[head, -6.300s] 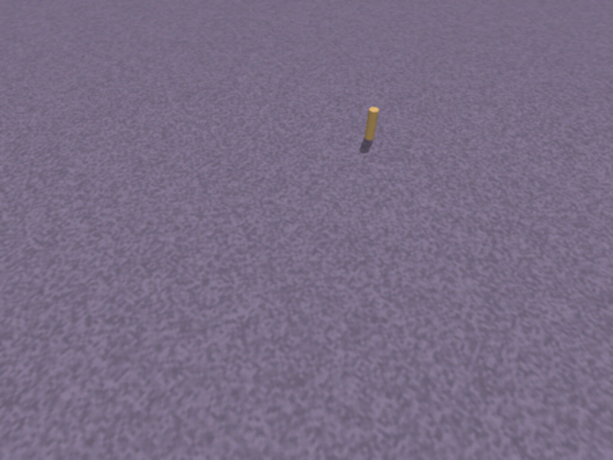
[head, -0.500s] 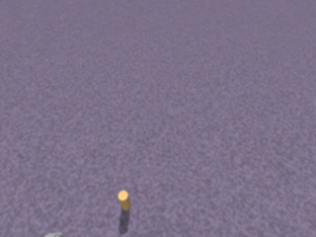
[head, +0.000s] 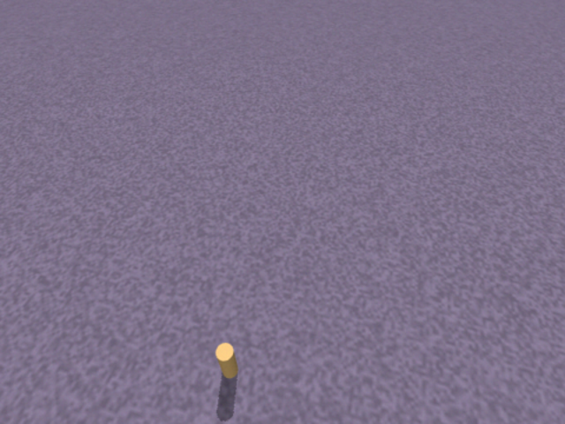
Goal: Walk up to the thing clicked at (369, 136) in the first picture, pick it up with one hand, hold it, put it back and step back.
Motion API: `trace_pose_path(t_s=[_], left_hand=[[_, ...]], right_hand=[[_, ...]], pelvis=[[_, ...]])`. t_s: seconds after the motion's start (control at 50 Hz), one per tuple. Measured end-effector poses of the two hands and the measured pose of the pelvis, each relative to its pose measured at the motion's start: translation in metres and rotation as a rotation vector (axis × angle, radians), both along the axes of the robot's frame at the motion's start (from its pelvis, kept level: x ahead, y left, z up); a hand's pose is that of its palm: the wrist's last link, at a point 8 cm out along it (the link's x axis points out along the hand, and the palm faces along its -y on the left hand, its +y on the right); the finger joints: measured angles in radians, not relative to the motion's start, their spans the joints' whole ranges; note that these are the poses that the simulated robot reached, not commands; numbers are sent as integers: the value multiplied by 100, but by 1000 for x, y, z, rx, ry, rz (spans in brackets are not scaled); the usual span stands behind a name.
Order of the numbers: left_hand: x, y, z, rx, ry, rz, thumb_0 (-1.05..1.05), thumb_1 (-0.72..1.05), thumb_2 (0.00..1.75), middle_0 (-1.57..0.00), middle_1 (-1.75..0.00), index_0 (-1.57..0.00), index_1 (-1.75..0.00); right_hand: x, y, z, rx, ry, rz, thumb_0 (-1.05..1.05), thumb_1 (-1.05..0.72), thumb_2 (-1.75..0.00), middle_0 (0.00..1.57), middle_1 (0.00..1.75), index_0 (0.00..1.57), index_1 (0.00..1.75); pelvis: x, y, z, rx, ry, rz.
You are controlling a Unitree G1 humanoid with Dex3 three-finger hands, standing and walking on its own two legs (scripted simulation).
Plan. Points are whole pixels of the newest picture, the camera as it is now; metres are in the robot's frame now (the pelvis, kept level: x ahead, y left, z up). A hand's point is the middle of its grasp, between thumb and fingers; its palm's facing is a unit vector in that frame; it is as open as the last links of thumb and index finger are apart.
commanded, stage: walk up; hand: left
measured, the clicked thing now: (227, 361) +0.42 +0.17 -0.69
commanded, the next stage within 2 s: none
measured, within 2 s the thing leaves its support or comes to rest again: neither
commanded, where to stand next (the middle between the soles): +0.08 +0.00 m, yaw +1 degrees
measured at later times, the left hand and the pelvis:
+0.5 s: hand out of the picture +0.08 +0.26 -0.16, palm faces -0.04 -0.93 -0.37, open 7.4 cm; pelvis +0.03 -0.01 -0.01, yaw +0 degrees
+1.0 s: hand (130, 398) +0.20 +0.26 -0.17, palm faces -0.04 -0.92 -0.38, open 7.4 cm; pelvis +0.09 +0.00 -0.02, yaw -2 degrees
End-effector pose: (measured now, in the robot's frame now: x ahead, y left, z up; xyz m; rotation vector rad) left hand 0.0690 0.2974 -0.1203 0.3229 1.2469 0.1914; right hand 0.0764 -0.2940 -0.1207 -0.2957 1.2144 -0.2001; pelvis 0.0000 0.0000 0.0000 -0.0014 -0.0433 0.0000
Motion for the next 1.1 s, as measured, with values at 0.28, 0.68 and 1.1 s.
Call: trace_pose_path(t_s=[0.28, 0.68, 1.1], left_hand=[[1, -2, -1, -6, -10, 0, 1, 90, 90, -21, -30, -20, -29], [5, 31, -17, 37, 122, 33, 1, 90, 90, -21, -30, -21, -30], [117, -9, -2, 70, -76, -61, 0, 90, 90, -21, -30, -20, -29]], right_hand=[[2, -1, 2, -2, -8, -2, 1, -91, -90, 20, 30, 20, 30], [61, -6, -4, -50, -10, 23, 1, -91, -90, 20, 30, 20, 30], [126, -18, -24, 3, -113, -11, 1, -90, -90, 20, 30, 20, 30]], pelvis=[[2, -1, 0, -1, -3, 0], [71, 13, -20, 4, -12, -25], [82, -13, -25, 9, -27, -20]])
